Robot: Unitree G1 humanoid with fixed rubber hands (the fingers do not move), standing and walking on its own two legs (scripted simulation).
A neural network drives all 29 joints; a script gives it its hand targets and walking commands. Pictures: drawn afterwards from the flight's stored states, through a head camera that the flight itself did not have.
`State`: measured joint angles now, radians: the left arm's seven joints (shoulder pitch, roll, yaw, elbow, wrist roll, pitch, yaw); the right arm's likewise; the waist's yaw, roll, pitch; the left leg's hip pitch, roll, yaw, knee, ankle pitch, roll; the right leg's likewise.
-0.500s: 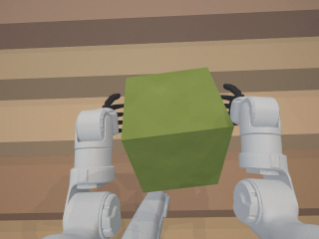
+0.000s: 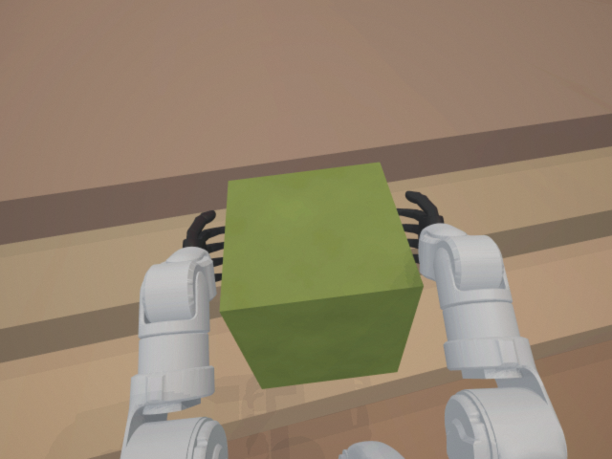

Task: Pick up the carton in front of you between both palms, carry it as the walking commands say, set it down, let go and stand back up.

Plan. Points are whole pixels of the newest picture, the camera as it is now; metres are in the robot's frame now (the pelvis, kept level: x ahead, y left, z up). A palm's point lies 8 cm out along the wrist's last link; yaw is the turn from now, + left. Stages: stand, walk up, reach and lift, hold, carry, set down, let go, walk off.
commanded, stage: carry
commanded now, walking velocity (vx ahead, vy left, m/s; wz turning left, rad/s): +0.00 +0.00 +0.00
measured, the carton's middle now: (317, 281) +0.36 -0.03 +0.03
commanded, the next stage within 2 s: none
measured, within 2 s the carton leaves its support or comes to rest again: neither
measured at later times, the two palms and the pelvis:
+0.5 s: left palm (206, 88) +0.60 +0.11 +0.21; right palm (405, 105) +0.56 -0.19 +0.19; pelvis +0.19 +0.01 +0.08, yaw +2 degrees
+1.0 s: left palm out of the picture +0.76 +0.17 +0.41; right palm out of the picture +0.83 -0.12 +0.42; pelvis +0.42 -0.05 +0.26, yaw +4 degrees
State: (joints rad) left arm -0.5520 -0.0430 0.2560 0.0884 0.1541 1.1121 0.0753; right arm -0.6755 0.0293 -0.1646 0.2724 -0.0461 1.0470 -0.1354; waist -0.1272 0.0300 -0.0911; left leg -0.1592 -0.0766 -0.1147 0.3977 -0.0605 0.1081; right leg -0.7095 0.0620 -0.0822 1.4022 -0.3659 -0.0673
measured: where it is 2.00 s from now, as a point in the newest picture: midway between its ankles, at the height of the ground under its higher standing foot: (310, 351)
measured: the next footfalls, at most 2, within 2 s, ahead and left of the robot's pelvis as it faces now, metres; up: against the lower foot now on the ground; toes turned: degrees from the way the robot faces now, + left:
left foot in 0.26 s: +0.20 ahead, +0.06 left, +0.15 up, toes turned +7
right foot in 0.68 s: +0.45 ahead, -0.14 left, +0.31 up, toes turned -2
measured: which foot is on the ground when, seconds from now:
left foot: down 0.00-0.06, up 0.08-0.24, down 0.26-0.70, up 0.72-0.98, down 1.00-1.00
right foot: down 0.00-0.32, up 0.34-0.66, down 0.68-1.00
